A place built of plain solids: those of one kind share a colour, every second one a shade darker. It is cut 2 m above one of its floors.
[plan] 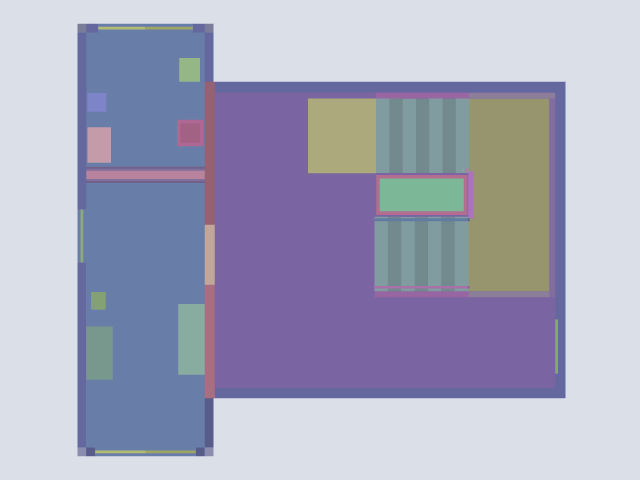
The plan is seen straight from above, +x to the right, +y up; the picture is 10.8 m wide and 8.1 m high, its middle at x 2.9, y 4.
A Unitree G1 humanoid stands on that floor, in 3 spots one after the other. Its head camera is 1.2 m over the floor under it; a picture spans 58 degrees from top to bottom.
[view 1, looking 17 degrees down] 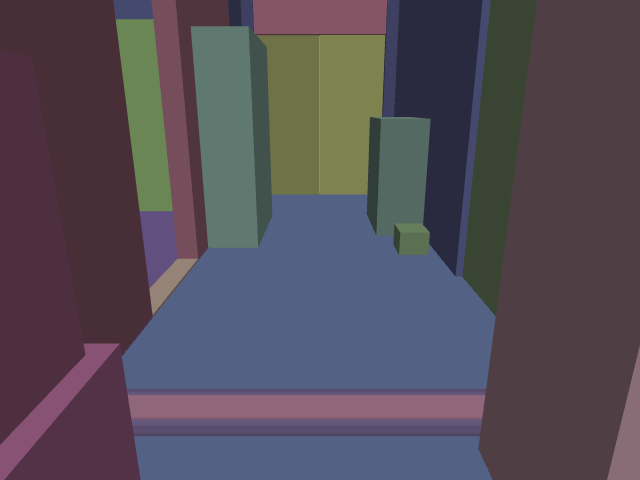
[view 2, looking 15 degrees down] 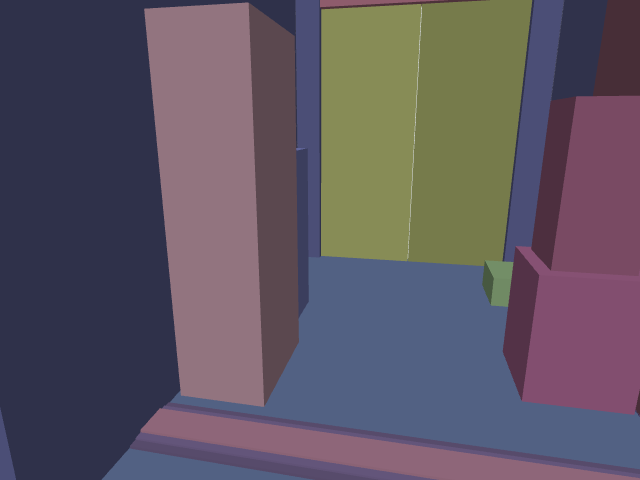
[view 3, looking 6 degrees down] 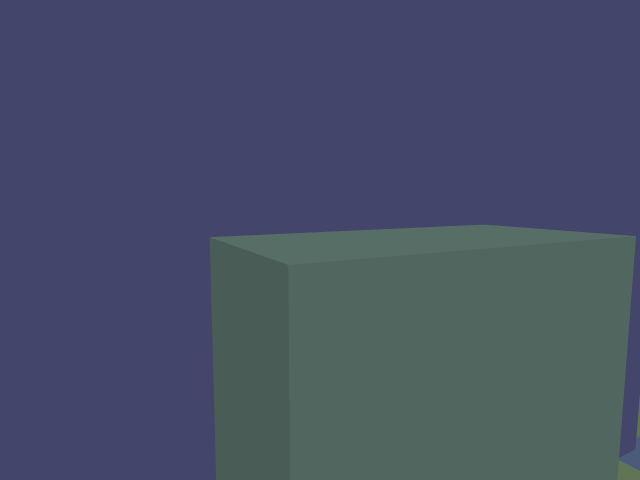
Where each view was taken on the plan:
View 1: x -0.04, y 6.60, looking -90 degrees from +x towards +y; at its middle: corr_floor_slab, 4.10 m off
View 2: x -0.04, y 3.75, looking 102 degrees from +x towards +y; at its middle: wall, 3.99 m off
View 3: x -0.04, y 1.40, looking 152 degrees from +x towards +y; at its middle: corr_cabinet_body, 0.94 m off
